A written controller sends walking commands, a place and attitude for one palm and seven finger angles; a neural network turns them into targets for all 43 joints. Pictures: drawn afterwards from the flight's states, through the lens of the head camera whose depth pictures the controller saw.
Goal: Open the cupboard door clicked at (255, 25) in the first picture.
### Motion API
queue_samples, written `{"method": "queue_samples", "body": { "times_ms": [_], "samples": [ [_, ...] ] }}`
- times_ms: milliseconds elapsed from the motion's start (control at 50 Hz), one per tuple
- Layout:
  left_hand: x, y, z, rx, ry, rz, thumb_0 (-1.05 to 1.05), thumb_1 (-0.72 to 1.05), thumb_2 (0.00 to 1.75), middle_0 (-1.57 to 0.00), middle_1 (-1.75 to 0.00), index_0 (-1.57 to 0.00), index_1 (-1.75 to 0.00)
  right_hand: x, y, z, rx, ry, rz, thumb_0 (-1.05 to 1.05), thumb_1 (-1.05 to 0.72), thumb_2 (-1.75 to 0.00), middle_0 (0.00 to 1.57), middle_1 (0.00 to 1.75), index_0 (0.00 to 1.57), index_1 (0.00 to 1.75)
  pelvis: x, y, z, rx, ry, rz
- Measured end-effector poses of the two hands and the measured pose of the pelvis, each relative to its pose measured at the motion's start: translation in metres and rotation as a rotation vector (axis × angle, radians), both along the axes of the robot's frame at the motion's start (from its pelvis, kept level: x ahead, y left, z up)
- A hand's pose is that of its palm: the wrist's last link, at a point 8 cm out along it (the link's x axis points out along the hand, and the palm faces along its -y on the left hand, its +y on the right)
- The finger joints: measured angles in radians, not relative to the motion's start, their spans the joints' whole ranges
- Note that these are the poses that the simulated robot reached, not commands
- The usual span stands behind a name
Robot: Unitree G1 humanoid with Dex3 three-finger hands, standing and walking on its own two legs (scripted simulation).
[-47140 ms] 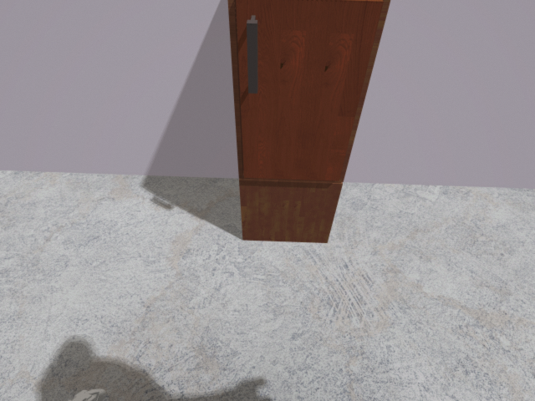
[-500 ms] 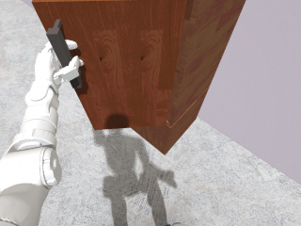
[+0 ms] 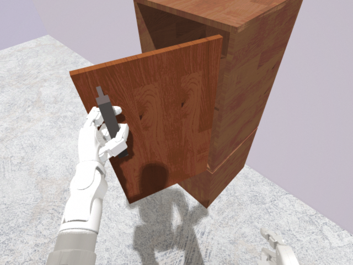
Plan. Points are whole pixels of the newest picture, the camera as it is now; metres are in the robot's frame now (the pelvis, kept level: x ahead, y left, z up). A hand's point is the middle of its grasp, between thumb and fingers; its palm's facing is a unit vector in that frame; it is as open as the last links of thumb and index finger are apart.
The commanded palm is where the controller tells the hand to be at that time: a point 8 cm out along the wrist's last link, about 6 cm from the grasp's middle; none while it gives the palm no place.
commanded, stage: pull the door open along its arc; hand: left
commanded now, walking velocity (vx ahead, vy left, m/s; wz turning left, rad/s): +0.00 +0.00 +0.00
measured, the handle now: (111, 123) +0.40 +0.17 +0.12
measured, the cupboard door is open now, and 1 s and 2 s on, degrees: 69 89 88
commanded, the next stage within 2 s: open thumb and fingers to let go in 0.60 s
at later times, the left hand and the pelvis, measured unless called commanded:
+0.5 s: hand (152, 164) +0.29 +0.06 +0.13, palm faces +0.35 -0.94 -0.03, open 6.7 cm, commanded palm +0.21 +0.08 +0.13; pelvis +0.01 -0.02 +0.00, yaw +4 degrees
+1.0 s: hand (146, 164) +0.28 +0.07 +0.14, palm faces +0.42 -0.91 +0.00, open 8.4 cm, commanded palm +0.24 +0.10 +0.13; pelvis -0.03 -0.02 +0.00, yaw +5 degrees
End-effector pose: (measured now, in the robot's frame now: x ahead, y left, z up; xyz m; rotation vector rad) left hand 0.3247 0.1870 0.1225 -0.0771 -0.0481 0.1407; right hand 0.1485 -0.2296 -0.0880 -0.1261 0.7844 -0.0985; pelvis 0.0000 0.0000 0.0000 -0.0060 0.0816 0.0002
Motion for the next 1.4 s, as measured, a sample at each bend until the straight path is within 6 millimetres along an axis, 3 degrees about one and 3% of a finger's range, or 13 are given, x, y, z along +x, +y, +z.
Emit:
{"method": "queue_samples", "body": {
  "times_ms": [160,300,600,860,1000,1220,1400],
  "samples": [
    [-0.035,-0.035,0.006,-0.012,0.067,0.173,0.04,0.63,0.72,-0.30,-1.28,-0.33,-1.28,0.052,0.023,0.019,0.017,-0.089,0.098,0.01,-0.91,-0.90,0.20,0.30,0.20,0.30,0.002,-0.008,0.002,0.000,-0.053,0.027],
    [-0.056,-0.062,0.009,0.015,0.096,0.276,0.04,0.64,0.73,-0.30,-1.25,-0.32,-1.30,0.065,0.031,0.017,0.016,-0.052,0.155,0.01,-0.91,-0.90,0.20,0.30,0.20,0.30,0.007,-0.015,0.002,-0.002,-0.079,0.056],
    [-0.086,-0.095,0.012,0.091,0.090,0.177,0.03,0.62,0.67,-0.30,-1.29,-0.31,-1.31,0.047,0.017,-0.004,0.066,0.032,0.142,0.01,-0.91,-0.90,0.20,0.30,0.20,0.30,0.009,-0.023,-0.002,0.001,-0.097,0.065],
    [-0.081,-0.089,0.011,0.074,0.090,0.272,0.03,0.53,0.73,-0.34,-1.30,-0.35,-1.31,0.042,0.019,0.000,0.003,0.014,0.177,0.01,-0.91,-0.90,0.20,0.30,0.20,0.30,-0.013,-0.026,-0.001,0.005,-0.113,0.081],
    [-0.085,-0.079,0.015,0.065,0.069,0.298,0.02,0.31,0.64,-0.36,-1.29,-0.36,-1.29,0.032,0.027,0.007,-0.010,-0.011,0.176,0.01,-0.91,-0.90,0.20,0.30,0.20,0.30,-0.026,-0.021,0.001,0.005,-0.130,0.083],
    [-0.085,-0.077,0.015,0.082,0.070,0.261,0.00,-0.27,0.40,-0.33,-1.21,-0.33,-1.21,0.003,0.043,0.004,-0.012,0.023,0.157,0.01,-0.91,-0.90,0.20,0.30,0.20,0.30,-0.042,-0.004,0.002,0.004,-0.149,0.077],
    [-0.079,-0.080,0.015,0.107,0.077,0.260,-0.01,-0.46,0.32,-0.25,-0.94,-0.27,-0.93,-0.014,0.056,-0.006,0.003,0.068,0.163,0.01,-0.91,-0.90,0.20,0.30,0.20,0.30,-0.049,0.007,-0.001,0.009,-0.147,0.071]
  ]
}}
